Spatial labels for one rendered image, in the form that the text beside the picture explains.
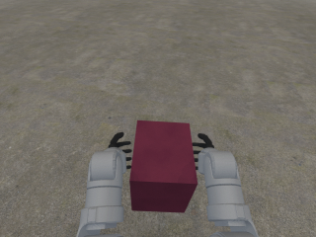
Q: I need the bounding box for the right robot hand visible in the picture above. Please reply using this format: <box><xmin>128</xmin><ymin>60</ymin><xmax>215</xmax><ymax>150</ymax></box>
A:
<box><xmin>192</xmin><ymin>133</ymin><xmax>214</xmax><ymax>170</ymax></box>

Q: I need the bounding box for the left robot hand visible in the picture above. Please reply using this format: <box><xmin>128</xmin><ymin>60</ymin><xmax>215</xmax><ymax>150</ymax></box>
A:
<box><xmin>108</xmin><ymin>132</ymin><xmax>132</xmax><ymax>169</ymax></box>

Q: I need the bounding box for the left robot forearm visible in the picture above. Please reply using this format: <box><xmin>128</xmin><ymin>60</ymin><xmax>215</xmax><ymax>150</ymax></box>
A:
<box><xmin>76</xmin><ymin>147</ymin><xmax>127</xmax><ymax>237</ymax></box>

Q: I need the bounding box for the carton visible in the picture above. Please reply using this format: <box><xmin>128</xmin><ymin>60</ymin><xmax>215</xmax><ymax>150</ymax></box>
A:
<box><xmin>129</xmin><ymin>120</ymin><xmax>198</xmax><ymax>213</ymax></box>

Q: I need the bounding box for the right robot forearm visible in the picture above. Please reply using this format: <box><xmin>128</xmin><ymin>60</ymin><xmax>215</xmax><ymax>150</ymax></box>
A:
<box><xmin>197</xmin><ymin>147</ymin><xmax>259</xmax><ymax>237</ymax></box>

